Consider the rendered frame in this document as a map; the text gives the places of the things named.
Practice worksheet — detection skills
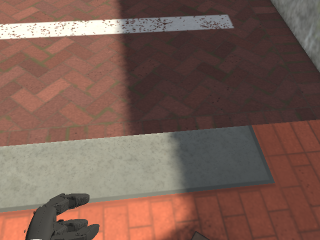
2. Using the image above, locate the left robot hand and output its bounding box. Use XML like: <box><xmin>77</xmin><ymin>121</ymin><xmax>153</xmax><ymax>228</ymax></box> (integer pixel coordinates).
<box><xmin>24</xmin><ymin>193</ymin><xmax>100</xmax><ymax>240</ymax></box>

